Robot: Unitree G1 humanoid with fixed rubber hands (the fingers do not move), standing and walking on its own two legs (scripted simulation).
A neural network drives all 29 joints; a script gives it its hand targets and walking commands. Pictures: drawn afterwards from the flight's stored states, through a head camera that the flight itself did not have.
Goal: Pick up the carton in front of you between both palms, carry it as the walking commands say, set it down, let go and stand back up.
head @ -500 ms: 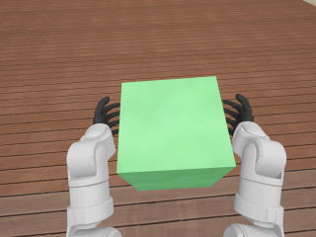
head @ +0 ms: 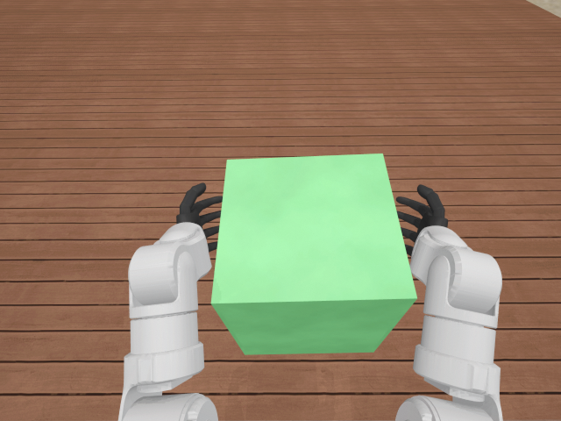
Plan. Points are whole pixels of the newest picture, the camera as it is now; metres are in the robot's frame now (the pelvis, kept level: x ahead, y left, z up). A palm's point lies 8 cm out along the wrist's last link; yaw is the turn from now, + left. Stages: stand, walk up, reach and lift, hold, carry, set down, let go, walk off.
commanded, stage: carry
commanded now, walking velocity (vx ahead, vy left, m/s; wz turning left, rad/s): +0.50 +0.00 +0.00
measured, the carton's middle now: (306, 264) +0.35 +0.01 +0.07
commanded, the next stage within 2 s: none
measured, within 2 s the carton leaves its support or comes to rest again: neither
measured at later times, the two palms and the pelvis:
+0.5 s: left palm (230, 112) +0.65 +0.18 +0.15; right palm (391, 123) +0.62 -0.13 +0.15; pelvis +0.30 +0.05 +0.03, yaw -2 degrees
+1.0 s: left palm (261, 65) +0.93 +0.16 +0.13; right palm (379, 67) +0.94 -0.14 +0.13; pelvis +0.63 +0.00 +0.05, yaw +1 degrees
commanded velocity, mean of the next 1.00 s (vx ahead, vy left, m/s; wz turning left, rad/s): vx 0.50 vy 0.00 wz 0.00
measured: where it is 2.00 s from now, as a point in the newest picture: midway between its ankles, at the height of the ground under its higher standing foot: (305, 214)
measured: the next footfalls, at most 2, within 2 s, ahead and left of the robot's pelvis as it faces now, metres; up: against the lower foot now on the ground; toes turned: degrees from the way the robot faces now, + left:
left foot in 0.36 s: +0.40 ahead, +0.11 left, +0.02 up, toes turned +6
right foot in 0.86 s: +0.71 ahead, -0.06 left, +0.02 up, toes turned -7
